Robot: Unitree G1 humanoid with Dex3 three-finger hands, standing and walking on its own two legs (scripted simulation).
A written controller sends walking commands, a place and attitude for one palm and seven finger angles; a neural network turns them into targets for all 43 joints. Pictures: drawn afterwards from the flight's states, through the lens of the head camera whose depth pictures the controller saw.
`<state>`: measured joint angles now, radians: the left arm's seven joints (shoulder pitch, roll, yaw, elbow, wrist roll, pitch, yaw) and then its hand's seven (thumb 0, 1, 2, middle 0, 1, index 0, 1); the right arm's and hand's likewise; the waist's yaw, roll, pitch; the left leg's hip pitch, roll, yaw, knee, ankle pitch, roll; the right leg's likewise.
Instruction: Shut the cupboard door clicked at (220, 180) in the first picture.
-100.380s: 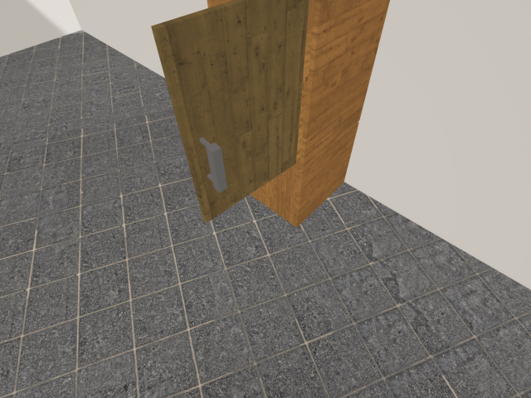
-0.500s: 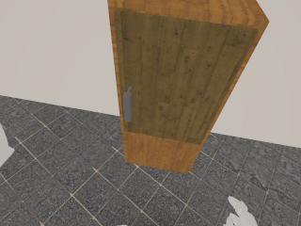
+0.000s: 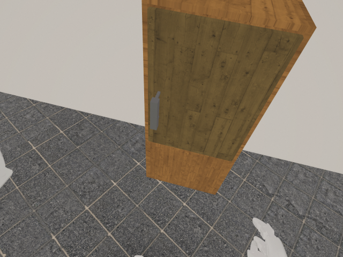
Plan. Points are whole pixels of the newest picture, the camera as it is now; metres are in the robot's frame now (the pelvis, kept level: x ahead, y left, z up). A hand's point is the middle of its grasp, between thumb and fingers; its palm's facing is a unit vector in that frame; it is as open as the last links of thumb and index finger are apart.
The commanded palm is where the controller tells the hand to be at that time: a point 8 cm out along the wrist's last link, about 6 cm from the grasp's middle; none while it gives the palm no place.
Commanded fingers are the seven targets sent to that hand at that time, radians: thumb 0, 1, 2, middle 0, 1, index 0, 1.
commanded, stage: step back with the hand held close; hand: left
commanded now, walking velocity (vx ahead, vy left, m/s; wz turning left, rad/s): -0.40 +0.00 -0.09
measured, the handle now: (156, 110) +0.62 +0.12 -0.09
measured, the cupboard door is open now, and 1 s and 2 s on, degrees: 0 0 0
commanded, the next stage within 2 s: stop stepping back and stand still in 0.34 s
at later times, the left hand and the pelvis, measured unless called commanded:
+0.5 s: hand out of the picture +0.08 +0.21 +0.16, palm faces +0.25 -0.84 -0.48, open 7.4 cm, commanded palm +0.02 +0.25 +0.18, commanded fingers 0.00 0.90 0.90 -0.20 -0.30 -0.20 -0.30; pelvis -0.15 -0.03 +0.01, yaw -6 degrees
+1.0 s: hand out of the picture -0.02 +0.24 +0.17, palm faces +0.45 -0.78 -0.43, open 7.4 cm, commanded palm -0.08 +0.27 +0.18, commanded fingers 0.00 0.90 0.90 -0.20 -0.30 -0.20 -0.30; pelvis -0.24 -0.02 +0.00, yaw -3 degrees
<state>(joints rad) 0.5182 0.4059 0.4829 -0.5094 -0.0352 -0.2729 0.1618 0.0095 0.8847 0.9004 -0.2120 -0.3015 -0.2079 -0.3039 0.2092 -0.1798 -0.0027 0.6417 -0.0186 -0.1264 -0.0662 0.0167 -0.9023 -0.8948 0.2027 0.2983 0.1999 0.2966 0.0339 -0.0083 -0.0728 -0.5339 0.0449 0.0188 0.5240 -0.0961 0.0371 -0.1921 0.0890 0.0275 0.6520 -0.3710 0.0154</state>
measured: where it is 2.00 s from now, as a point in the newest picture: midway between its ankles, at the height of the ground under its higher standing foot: outside the picture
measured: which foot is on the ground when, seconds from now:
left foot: down 0.00-0.16, up 0.18-0.26, down 0.28-0.56, up 0.58-0.78, down 0.80-1.00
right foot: up 0.00-0.02, down 0.04-1.00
